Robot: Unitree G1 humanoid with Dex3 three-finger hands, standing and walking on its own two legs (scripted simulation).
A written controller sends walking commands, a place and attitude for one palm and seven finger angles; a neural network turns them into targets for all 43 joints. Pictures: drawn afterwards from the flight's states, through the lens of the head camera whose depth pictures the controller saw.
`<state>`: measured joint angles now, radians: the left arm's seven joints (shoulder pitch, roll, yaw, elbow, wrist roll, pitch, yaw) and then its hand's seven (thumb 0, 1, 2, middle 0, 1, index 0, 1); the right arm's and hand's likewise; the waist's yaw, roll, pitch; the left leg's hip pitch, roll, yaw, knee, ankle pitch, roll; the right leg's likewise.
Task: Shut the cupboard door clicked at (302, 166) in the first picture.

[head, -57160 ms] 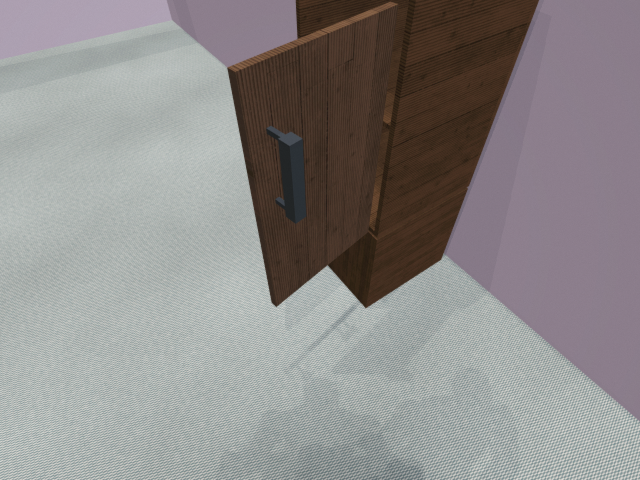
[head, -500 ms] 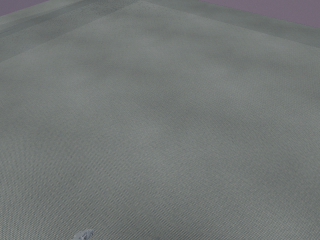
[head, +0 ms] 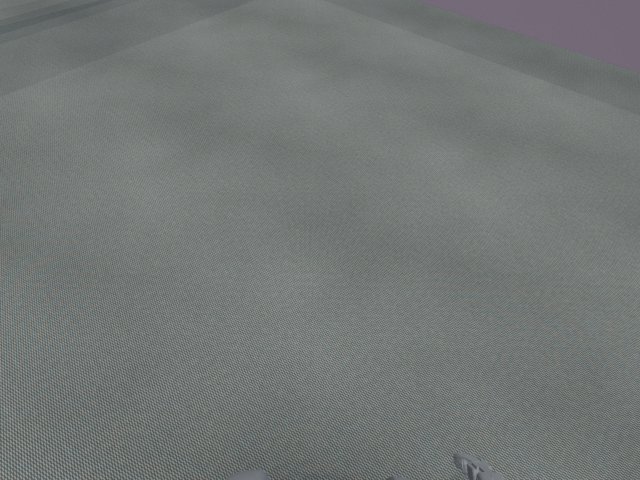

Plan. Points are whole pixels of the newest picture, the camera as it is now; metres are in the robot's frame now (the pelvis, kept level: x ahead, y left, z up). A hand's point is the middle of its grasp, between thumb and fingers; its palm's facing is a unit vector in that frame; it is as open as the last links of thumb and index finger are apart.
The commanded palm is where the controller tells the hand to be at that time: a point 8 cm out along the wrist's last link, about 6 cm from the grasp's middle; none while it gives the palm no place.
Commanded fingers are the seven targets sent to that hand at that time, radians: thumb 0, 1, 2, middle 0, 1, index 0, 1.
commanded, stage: turn to face it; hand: left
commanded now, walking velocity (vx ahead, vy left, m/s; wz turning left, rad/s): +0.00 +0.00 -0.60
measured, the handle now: out of the picture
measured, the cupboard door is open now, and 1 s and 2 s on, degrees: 25 25 25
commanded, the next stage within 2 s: none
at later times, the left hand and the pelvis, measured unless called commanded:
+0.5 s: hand (202, 443) +0.18 +0.19 -0.17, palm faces -0.23 -0.94 -0.24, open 7.4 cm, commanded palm none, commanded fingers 0.00 0.90 0.90 -0.20 -0.30 -0.20 -0.30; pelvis +0.05 +0.01 +0.00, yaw -17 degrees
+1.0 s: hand (280, 393) +0.26 +0.09 -0.15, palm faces -0.56 -0.78 -0.26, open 7.4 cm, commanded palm none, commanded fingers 0.00 0.90 0.90 -0.20 -0.30 -0.20 -0.30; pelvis +0.06 -0.02 +0.00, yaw -34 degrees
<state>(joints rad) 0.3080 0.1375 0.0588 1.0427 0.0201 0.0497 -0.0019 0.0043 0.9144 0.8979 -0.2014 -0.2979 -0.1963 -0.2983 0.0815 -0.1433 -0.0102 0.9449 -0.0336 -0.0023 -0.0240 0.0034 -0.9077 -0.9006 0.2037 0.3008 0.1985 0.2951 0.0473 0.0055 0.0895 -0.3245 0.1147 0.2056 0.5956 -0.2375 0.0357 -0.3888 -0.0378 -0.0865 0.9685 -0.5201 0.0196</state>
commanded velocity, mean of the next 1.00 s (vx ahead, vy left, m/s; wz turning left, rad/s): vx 0.00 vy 0.00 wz -0.60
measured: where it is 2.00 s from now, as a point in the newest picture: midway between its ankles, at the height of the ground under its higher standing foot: outside the picture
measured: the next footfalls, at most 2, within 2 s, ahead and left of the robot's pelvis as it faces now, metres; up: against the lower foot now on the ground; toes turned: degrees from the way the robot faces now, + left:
right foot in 0.14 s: +0.07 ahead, -0.12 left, +0.00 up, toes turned -9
left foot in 0.48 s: +0.13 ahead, +0.12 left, +0.00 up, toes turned -15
